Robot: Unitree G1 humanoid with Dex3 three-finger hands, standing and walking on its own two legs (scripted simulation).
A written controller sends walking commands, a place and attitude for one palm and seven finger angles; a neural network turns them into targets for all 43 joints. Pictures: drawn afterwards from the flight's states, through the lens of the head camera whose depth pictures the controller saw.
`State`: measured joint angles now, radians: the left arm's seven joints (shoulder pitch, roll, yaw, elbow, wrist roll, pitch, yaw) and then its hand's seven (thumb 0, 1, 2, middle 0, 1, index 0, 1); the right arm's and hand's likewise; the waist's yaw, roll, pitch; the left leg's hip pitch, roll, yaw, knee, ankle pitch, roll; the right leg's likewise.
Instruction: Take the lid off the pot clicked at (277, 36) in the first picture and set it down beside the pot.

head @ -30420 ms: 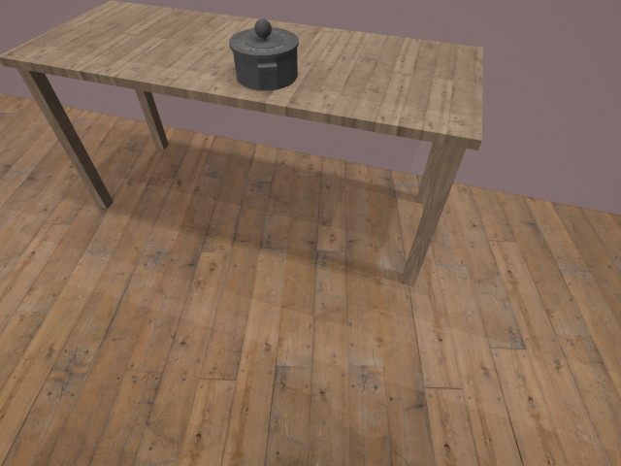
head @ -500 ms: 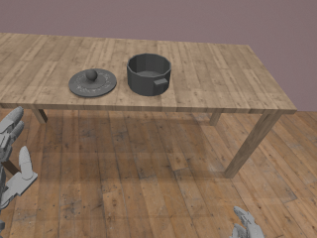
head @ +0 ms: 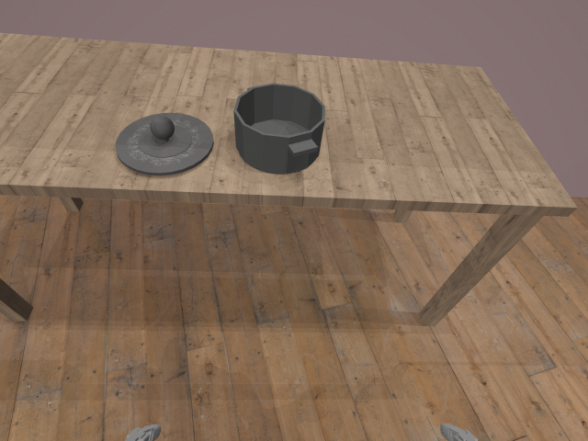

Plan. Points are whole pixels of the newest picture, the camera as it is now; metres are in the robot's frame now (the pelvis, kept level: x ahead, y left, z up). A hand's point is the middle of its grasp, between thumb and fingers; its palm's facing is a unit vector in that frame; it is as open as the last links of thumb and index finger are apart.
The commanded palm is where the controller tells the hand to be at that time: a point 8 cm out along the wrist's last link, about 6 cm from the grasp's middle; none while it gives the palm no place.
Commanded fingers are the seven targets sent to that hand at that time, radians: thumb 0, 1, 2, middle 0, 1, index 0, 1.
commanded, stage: stop stepping back and stand still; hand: left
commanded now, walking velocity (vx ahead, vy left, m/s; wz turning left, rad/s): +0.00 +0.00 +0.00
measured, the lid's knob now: (162, 127) +0.68 +0.30 +0.00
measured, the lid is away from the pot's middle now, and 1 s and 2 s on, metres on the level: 0.24 0.24 0.24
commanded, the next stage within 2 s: let the arm hang, fingers relaxed in 0.28 s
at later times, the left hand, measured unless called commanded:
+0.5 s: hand out of the picture +0.03 +0.17 -0.16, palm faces +0.02 -0.98 -0.22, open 7.4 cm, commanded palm none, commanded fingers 0.00 0.90 0.90 -0.20 -0.30 -0.20 -0.30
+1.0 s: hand out of the picture +0.04 +0.16 -0.17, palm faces +0.03 -0.98 -0.19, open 7.4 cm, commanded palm none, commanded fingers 0.00 0.90 0.90 -0.20 -0.30 -0.20 -0.30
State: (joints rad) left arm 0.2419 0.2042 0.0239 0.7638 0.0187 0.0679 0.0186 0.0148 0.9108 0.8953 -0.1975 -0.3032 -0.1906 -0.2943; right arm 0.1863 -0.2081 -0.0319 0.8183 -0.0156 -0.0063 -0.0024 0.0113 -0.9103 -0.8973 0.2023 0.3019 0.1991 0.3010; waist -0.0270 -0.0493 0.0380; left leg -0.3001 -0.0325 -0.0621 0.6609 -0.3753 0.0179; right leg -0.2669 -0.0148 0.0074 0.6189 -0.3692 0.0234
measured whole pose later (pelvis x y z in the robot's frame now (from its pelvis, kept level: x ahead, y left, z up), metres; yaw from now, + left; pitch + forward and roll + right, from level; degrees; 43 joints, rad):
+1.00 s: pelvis +0.02 -0.02 +0.01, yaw -1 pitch -1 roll -1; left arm 0.24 0.16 0.03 1.07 0.00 0.02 0.04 0.01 0.92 0.90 -0.20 -0.30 -0.20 -0.30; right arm 0.30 -0.12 -0.04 1.06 0.00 0.01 -0.04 0.01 -0.92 -0.90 0.20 0.30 0.20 0.30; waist -0.01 -0.01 0.06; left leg -0.17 0.00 -0.06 0.51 -0.33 -0.01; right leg -0.14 0.02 0.01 0.46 -0.31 0.00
